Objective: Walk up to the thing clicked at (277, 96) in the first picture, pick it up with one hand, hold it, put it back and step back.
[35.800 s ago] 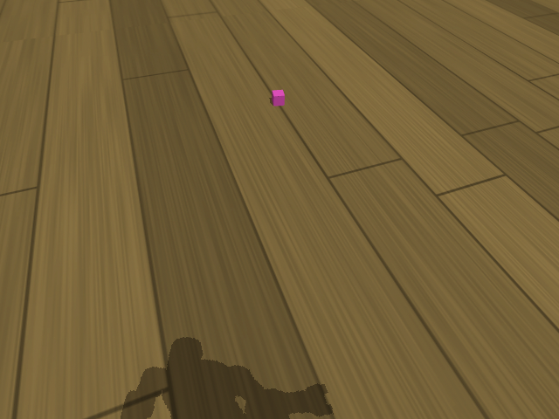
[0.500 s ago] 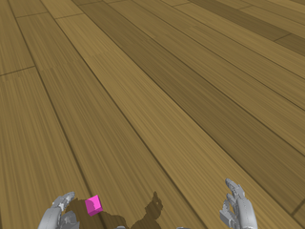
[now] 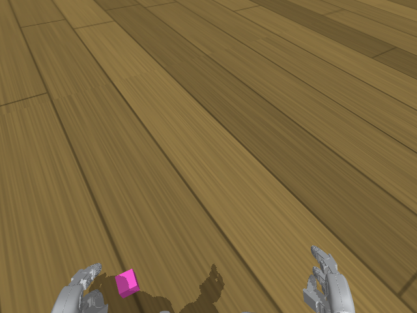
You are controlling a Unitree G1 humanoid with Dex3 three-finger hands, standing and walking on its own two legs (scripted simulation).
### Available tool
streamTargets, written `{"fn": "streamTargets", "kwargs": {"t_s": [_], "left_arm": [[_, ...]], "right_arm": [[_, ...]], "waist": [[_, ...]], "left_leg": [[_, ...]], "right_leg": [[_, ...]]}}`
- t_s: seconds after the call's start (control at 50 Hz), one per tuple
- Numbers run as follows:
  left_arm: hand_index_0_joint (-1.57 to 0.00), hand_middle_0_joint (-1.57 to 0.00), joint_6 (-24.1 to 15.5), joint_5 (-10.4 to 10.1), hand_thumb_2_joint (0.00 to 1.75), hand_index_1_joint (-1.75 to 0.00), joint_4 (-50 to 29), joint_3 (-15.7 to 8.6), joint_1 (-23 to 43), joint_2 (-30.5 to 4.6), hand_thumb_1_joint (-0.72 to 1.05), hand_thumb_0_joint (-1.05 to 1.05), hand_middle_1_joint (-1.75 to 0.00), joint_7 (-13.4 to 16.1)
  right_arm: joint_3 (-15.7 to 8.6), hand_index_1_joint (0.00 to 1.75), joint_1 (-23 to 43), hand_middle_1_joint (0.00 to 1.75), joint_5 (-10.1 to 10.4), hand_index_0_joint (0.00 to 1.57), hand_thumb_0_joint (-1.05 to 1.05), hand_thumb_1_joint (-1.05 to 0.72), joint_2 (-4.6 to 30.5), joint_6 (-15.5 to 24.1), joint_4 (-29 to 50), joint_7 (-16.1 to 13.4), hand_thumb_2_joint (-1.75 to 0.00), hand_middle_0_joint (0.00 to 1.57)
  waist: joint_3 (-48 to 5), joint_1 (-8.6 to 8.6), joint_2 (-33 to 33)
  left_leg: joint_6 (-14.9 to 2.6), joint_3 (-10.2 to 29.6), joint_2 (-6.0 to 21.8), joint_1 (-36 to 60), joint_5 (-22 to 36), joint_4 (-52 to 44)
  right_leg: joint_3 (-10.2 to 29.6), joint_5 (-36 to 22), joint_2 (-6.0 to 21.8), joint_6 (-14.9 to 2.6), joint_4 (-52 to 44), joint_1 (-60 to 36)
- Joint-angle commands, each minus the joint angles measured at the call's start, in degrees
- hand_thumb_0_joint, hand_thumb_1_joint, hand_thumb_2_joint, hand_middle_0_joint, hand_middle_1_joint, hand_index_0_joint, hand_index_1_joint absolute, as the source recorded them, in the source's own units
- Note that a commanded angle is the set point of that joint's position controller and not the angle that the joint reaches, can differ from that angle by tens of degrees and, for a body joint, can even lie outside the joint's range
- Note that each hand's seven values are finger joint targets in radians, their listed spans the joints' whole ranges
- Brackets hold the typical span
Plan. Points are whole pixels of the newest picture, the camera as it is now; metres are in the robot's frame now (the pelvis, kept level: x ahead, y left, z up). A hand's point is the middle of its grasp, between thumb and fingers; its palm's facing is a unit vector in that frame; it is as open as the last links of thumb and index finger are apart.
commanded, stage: home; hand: left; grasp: from above
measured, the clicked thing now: (127, 283) +0.37 +0.30 -0.68
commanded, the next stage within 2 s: stand in 0.26 s
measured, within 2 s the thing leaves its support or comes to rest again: neither
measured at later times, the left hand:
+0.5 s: hand out of the picture +0.15 +0.21 -0.09, palm faces +0.01 -0.95 -0.32, open 7.4 cm
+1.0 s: hand out of the picture +0.03 +0.24 -0.10, palm faces +0.03 -0.95 -0.31, open 7.4 cm
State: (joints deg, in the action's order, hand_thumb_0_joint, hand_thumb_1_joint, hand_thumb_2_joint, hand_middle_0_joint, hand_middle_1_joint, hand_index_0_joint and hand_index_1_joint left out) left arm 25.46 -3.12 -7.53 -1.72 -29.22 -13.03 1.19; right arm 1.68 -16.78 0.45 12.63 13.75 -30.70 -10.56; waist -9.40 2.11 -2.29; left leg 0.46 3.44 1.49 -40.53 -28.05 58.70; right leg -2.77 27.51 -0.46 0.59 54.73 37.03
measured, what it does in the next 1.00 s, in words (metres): rises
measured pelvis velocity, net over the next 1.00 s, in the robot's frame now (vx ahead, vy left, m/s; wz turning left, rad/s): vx -0.02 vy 0.01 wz -0.01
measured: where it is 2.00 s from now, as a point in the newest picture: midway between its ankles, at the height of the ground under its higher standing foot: outside the picture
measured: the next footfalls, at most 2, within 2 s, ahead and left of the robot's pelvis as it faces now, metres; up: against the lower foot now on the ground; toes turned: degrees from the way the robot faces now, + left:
none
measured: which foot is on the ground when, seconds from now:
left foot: down 0.00-1.00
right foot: down 0.00-1.00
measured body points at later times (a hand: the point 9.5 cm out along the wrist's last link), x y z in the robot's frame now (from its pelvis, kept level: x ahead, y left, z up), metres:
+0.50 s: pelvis -0.01 +0.00 +0.02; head +0.01 +0.01 +0.46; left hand +0.15 +0.26 -0.06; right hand +0.14 -0.25 -0.08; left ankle +0.01 +0.12 -0.68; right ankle +0.00 -0.13 -0.68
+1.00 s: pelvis -0.02 +0.01 +0.06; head -0.03 +0.02 +0.51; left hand +0.02 +0.29 -0.08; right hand +0.05 -0.26 -0.08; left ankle +0.01 +0.12 -0.68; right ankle +0.00 -0.13 -0.68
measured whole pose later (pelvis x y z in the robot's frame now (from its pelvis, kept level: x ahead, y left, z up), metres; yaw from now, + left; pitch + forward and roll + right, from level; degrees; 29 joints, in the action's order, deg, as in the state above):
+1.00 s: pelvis -0.02 +0.01 +0.06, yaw +0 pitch -5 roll +0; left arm 0.6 2.2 59.4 -1.9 -12.7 -15.8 1.7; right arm -2.2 -10.1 -1.8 15.2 0.0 -60.1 -1.1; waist 3.4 -1.3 0.1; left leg -1.1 0.2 -1.1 -10.5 -12.6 27.6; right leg 0.0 13.3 2.4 2.0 27.1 9.2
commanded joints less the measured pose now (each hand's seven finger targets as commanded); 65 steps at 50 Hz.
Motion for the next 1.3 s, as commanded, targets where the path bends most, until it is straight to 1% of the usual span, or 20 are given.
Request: {"fn": "streamTargets", "kwargs": {"t_s": [0.0, 0.12, 0.2, 0.24, 0.26, 0.28, 0.32, 0.34, 0.36, 0.38, 0.4, 0.46, 0.5, 0.68, 0.76, 0.8, 0.88, 1.02, 1.12, 1.28], "left_arm": [[-0.20, -0.20, -2.7, 0.2, 0.90, -0.30, -10.7, -3.2, 2.0, -5.9, 0.90, 0.00, -0.30, 0.2], [-0.20, -0.20, -2.4, 0.2, 0.90, -0.30, -11.4, -4.3, 1.0, -6.5, 0.90, 0.00, -0.30, 0.3], [-0.20, -0.20, -2.3, 0.3, 0.90, -0.30, -11.1, -2.6, 1.4, -5.2, 0.90, 0.00, -0.30, 0.3], [-0.20, -0.20, -2.3, 0.2, 0.90, -0.30, -11.0, -4.3, 0.8, -6.4, 0.90, 0.00, -0.30, 0.5], [-0.20, -0.20, -2.4, 0.2, 0.90, -0.30, -12.3, -3.1, 1.8, -5.7, 0.90, 0.00, -0.30, 0.3], [-0.20, -0.20, -2.4, 0.2, 0.90, -0.30, -11.6, -4.3, 1.1, -6.6, 0.90, 0.00, -0.30, 0.5], [-0.20, -0.20, -2.4, 0.4, 0.90, -0.30, -11.5, -3.2, 1.3, -6.2, 0.90, 0.00, -0.30, 0.4], [-0.20, -0.20, -14.5, 6.7, 0.90, -0.30, 8.6, -3.4, 18.4, -11.2, 0.90, 0.00, -0.30, 2.5], [-0.20, -0.20, -18.5, 6.9, 0.90, -0.30, 18.4, -4.6, 12.9, -12.0, 0.90, 0.00, -0.30, 2.2], [-0.20, -0.20, -20.3, 7.4, 0.90, -0.30, 21.5, -4.4, 12.5, -12.2, 0.90, 0.00, -0.30, 2.0], [-0.20, -0.20, -21.3, 7.4, 0.90, -0.30, 23.0, -4.0, 14.0, -12.2, 0.90, 0.00, -0.30, 1.6], [-0.20, -0.20, -23.0, 6.5, 0.90, -0.30, 29.8, -3.4, 15.2, -12.1, 0.90, 0.00, -0.30, 1.0], [-0.20, -0.20, -23.6, 5.8, 0.90, -0.30, 34.3, -3.8, 16.5, -12.0, 0.90, 0.00, -0.30, 1.0], [-0.20, -0.20, -25.9, 5.5, 0.90, -0.30, 50.2, -3.3, 19.5, -12.3, 0.90, 0.00, -0.30, 1.4], [-0.20, -0.20, -25.8, 5.2, 0.90, -0.30, 55.5, -3.0, 18.4, -11.6, 0.90, 0.00, -0.30, 1.3], [-0.20, -0.20, -25.9, 5.0, 0.90, -0.30, 57.8, -2.9, 18.7, -12.0, 0.90, 0.00, -0.30, 1.2], [-0.20, -0.20, -26.2, 5.0, 0.90, -0.30, 61.4, -2.7, 18.8, -12.5, 0.90, 0.00, -0.30, 1.3], [-0.20, -0.20, -26.4, 5.1, 0.90, -0.30, 65.6, -2.3, 18.6, -13.5, 0.90, 0.00, -0.30, 1.1], [-0.20, -0.20, -26.8, 5.0, 0.90, -0.30, 67.1, -1.9, 19.3, -13.5, 0.90, 0.00, -0.30, 1.1], [-0.20, -0.20, -26.6, 4.8, 0.90, -0.30, 68.8, -1.7, 19.7, -14.3, 0.90, 0.00, -0.30, 1.0]], "right_arm": [[-2.9, 0.30, 4.2, 0.30, -0.2, 0.20, 0.00, -0.90, 7.3, 3.4, 9.4, -0.7, -0.90, 0.20], [-3.1, 0.30, 3.8, 0.30, -0.1, 0.20, 0.00, -0.90, 7.1, 3.5, 9.5, -0.8, -0.90, 0.20], [-2.8, 0.30, 4.1, 0.30, 0.0, 0.20, 0.00, -0.90, 6.8, 3.4, 9.7, -0.8, -0.90, 0.20], [-3.0, 0.30, 3.8, 0.30, 0.0, 0.20, 0.00, -0.90, 7.1, 3.5, 9.4, -0.8, -0.90, 0.20], [-2.7, 0.30, 4.2, 0.30, 0.0, 0.20, 0.00, -0.90, 6.7, 3.5, 9.7, -0.7, -0.90, 0.20], [-3.0, 0.30, 3.8, 0.30, -0.1, 0.20, 0.00, -0.90, 7.1, 3.4, 9.5, -0.8, -0.90, 0.20], [-2.9, 0.30, 3.9, 0.30, 0.0, 0.20, 0.00, -0.90, 7.2, 3.3, 9.5, -0.8, -0.90, 0.20], [-4.9, 0.30, 7.8, 0.30, -6.8, 0.20, 0.00, -0.90, 12.7, -3.2, -5.1, 2.6, -0.90, 0.20], [-6.1, 0.30, 7.6, 0.30, -6.7, 0.20, 0.00, -0.90, 13.6, -5.5, -4.9, 4.5, -0.90, 0.20], [-5.8, 0.30, 7.1, 0.30, -6.9, 0.20, 0.00, -0.90, 13.1, -6.7, -4.8, 5.6, -0.90, 0.20], [-5.9, 0.30, 5.7, 0.30, -6.9, 0.20, 0.00, -0.90, 13.4, -7.5, -5.1, 6.3, -0.90, 0.20], [-5.9, 0.30, 7.5, 0.30, -3.9, 0.20, 0.00, -0.90, 12.0, -8.4, -8.3, 8.7, -0.90, 0.20], [-6.3, 0.30, 8.2, 0.30, -3.2, 0.20, 0.00, -0.90, 12.4, -8.7, -9.5, 9.1, -0.90, 0.20], [-6.5, 0.30, 8.3, 0.30, -3.2, 0.20, 0.00, -0.90, 12.3, -11.2, -17.8, 9.1, -0.90, 0.20], [-6.4, 0.30, 9.7, 0.30, -3.1, 0.20, 0.00, -0.90, 13.7, -11.7, -20.6, 8.8, -0.90, 0.20], [-6.3, 0.30, 9.4, 0.30, -2.9, 0.20, 0.00, -0.90, 13.7, -11.9, -21.9, 8.6, -0.90, 0.20], [-6.4, 0.30, 9.4, 0.30, -2.5, 0.20, 0.00, -0.90, 14.1, -12.0, -24.2, 8.6, -0.90, 0.20], [-6.4, 0.30, 9.6, 0.30, -2.1, 0.20, 0.00, -0.90, 14.1, -12.7, -27.0, 8.9, -0.90, 0.20], [-6.1, 0.30, 10.0, 0.30, -2.0, 0.20, 0.00, -0.90, 13.9, -12.6, -28.2, 9.1, -0.90, 0.20], [-5.7, 0.30, 10.1, 0.30, -1.9, 0.20, 0.00, -0.90, 14.4, -13.0, -29.4, 9.3, -0.90, 0.20]], "waist": [[-2.3, 0.23, -0.8], [-4.7, -0.06, -0.1], [-3.4, 0.34, 0.1], [-3.6, 0.13, 0.3], [-4.1, -0.04, -0.9], [-5.0, 0.10, -0.8], [-3.9, 0.31, -1.3], [9.6, -4.06, 2.4], [3.5, -3.82, 5.6], [2.5, -3.03, 6.2], [4.3, -1.86, 4.5], [2.4, -4.00, 3.6], [0.6, -3.91, 2.7], [6.8, -2.78, 2.4], [9.8, -3.58, -1.8], [10.6, -3.12, -0.7], [10.7, -3.13, 0.2], [12.7, -2.85, 1.6], [12.2, -2.79, 2.3], [13.7, -2.71, 2.8]], "left_leg": [[-1.13, -0.9, -1.2, 5.4, 9.2, -10.4], [-1.29, -1.0, -1.5, 5.9, 11.2, -9.4], [-1.34, -1.3, -1.6, 5.4, 9.7, -9.4], [-1.42, -1.4, -1.6, 5.2, 9.3, -9.5], [-1.30, -1.2, -1.6, 5.2, 9.3, -9.6], [-1.29, -1.1, -1.5, 5.8, 9.8, -9.7], [-1.23, -0.8, -1.3, 5.6, 8.9, -10.2], [-3.80, 1.2, 1.1, 6.7, 19.6, -14.4], [-4.13, -0.4, 0.4, 11.5, 20.9, -13.6], [-4.28, -0.6, 0.2, 13.7, 20.6, -14.0], [-3.92, 0.9, 0.1, 13.1, 18.3, -15.6], [-4.00, 0.8, -0.1, 18.4, 17.1, -18.3], [-3.91, 1.5, 0.4, 21.0, 20.7, -18.9], [-3.52, 2.6, 1.6, 25.8, 19.1, -27.3], [-3.49, 6.1, 3.6, 24.7, 11.8, -35.3], [-3.01, 5.7, 3.5, 26.1, 11.6, -37.3], [-2.57, 5.1, 3.6, 28.6, 13.9, -39.5], [-1.97, 4.5, 3.1, 29.6, 9.5, -41.5], [-1.98, 3.7, 3.1, 31.0, 14.2, -41.2], [-2.02, 3.3, 3.2, 31.3, 12.7, -41.6]], "right_leg": [[-0.7, -8.3, -0.9, -0.61, -9.4, -0.9], [-0.5, -10.3, -0.7, -0.51, -9.5, -2.6], [-0.4, -9.1, -0.7, -0.49, -10.0, -1.5], [-0.4, -8.7, -0.6, -0.46, -10.0, -2.2], [-0.4, -8.6, -0.6, -0.57, -9.8, -2.1], [-0.5, -9.1, -0.7, -0.62, -9.4, -2.5], [-0.6, -8.2, -0.8, -0.73, -9.3, -1.5], [4.9, -10.2, 3.7, -3.15, -11.8, -11.7], [8.3, -12.0, 4.7, -4.98, -13.2, -13.8], [9.4, -12.2, 5.2, -5.56, -13.5, -12.6], [9.0, -10.6, 4.2, -5.48, -13.9, -11.3], [8.6, -13.3, 5.3, -3.97, -14.8, -15.4], [7.8, -16.8, 5.3, -3.18, -15.3, -16.8], [7.3, -16.9, 5.8, -2.45, -23.9, -20.3], [5.6, -14.1, 4.7, -1.68, -26.5, -23.8], [6.0, -14.8, 4.9, -1.58, -28.3, -24.7], [6.1, -16.5, 5.5, -1.33, -31.1, -27.1], [6.7, -11.4, 5.7, -1.07, -35.6, -26.9], [7.2, -14.0, 6.5, -0.96, -37.1, -28.1], [7.7, -10.8, 6.7, -0.94, -39.0, -26.9]]}}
